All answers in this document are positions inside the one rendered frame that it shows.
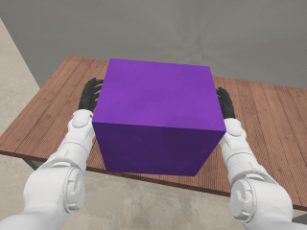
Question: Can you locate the robot right upper arm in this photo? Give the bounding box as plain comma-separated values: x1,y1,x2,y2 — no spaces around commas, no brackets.
228,178,307,230

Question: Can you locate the robot left hand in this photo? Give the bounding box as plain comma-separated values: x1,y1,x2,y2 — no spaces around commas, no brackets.
78,78,104,113

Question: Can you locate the robot right hand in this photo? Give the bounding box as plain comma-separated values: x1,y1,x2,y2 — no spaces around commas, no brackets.
216,87,236,119

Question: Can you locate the right robot forearm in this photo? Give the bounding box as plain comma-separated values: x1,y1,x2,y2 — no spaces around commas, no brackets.
219,118,294,219

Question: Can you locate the carton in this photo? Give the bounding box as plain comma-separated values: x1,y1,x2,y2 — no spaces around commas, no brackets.
91,58,227,177

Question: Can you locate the table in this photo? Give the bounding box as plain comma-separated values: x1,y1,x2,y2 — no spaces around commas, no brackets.
0,56,307,225

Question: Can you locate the left robot forearm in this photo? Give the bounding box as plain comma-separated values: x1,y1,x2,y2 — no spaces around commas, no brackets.
23,109,96,208

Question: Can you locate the robot left upper arm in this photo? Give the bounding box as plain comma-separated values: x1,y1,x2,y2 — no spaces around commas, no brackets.
0,167,85,230

